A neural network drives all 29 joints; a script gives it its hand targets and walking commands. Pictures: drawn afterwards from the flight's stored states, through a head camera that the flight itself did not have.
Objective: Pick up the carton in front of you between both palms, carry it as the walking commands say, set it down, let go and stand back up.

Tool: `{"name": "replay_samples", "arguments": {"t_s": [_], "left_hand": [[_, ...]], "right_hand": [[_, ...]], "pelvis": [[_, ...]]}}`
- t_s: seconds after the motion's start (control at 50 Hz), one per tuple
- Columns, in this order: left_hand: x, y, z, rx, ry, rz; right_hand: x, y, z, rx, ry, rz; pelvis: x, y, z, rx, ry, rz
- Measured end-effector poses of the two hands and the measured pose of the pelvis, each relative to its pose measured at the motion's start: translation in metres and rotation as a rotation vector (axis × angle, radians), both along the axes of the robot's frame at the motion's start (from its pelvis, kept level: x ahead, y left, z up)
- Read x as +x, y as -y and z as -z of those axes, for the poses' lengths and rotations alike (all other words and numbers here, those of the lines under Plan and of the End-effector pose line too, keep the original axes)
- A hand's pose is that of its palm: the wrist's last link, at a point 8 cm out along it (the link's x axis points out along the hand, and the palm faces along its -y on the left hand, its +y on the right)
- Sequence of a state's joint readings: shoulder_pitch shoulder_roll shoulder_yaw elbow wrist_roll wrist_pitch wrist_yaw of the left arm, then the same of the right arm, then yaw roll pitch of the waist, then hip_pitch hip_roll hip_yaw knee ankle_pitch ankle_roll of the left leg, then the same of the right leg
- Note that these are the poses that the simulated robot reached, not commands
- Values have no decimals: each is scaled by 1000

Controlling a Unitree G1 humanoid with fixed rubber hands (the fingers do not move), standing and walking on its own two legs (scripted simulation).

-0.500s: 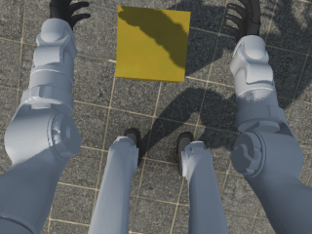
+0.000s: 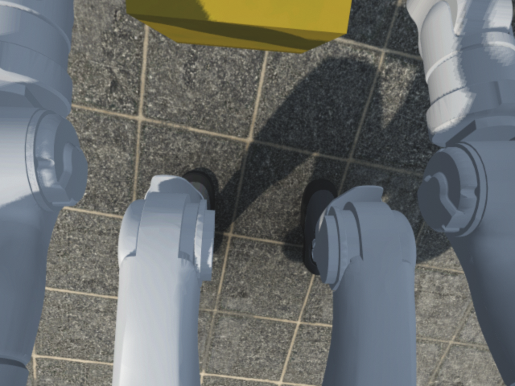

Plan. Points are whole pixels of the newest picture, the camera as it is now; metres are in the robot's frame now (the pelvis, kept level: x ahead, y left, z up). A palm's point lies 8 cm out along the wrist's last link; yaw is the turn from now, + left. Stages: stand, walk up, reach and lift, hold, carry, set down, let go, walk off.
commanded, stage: reach and lift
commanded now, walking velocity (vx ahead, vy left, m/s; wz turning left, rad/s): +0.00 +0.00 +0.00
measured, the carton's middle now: out of the picture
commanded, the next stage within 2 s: none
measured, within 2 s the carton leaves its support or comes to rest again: leaves its support in 0.98 s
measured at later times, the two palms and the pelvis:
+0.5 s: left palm out of the picture +0.57 +0.22 -0.20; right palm out of the picture +0.58 -0.12 -0.20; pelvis +0.01 +0.00 -0.02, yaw +0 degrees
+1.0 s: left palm out of the picture +0.57 +0.20 -0.19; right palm out of the picture +0.57 -0.10 -0.18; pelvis +0.01 +0.00 -0.03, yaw +0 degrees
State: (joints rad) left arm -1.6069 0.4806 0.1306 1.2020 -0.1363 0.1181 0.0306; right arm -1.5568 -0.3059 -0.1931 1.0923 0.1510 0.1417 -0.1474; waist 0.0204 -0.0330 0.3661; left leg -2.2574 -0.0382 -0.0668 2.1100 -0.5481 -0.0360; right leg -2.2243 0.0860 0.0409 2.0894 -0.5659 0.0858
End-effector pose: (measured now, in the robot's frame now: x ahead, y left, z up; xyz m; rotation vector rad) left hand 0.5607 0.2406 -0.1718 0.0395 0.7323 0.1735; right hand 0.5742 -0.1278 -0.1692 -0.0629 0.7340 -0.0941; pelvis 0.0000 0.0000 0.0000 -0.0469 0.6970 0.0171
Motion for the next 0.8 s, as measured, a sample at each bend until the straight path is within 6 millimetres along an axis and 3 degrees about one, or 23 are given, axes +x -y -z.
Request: {"name": "replay_samples", "arguments": {"t_s": [0.08, 0.18, 0.3, 0.5, 0.62, 0.8], "left_hand": [[0, 3, 22, 7, -18, 9], [9, 7, 32, 1, 1, 13], [21, 13, 28, -4, 28, 25], [12, 20, 24, -10, 15, 32], [13, 32, 22, -16, 17, 56], [15, 31, 23, -36, -7, 88]], "right_hand": [[-1, 1, 22, 8, -6, 0], [2, 5, 35, -1, 0, 3], [10, 2, 31, 5, 27, -1], [3, -8, 26, 19, 18, -12], [2, -31, 26, 49, 16, -45], [1, -30, 29, 88, 15, -19]], "pelvis": [[2, -4, 10, 6, 39, 3], [7, -5, 20, 9, 71, 3], [11, -3, 27, 9, 78, 6], [6, 1, 24, 12, 79, 6], [1, 1, 20, 11, 105, 1], [5, -3, 26, 7, 107, 2]]}}
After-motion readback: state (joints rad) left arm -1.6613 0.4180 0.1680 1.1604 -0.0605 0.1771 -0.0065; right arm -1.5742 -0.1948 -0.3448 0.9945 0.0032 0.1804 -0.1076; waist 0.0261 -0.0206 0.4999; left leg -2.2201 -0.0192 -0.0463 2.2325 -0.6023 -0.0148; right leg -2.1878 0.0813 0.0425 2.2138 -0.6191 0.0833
